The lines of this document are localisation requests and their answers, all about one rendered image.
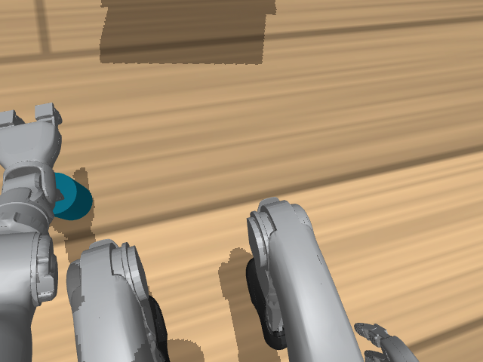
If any left robot hand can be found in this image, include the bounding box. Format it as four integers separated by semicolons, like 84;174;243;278
0;103;64;201

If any left robot foot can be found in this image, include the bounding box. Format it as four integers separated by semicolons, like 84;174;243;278
148;295;170;362

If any right robot hand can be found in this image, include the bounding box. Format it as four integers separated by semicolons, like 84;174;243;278
354;323;419;362

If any mug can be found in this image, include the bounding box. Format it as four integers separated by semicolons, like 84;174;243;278
53;173;93;220

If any right robot foot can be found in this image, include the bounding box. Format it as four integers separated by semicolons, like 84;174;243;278
246;258;287;350

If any left robot arm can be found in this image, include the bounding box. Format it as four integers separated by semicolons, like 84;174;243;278
0;161;58;362

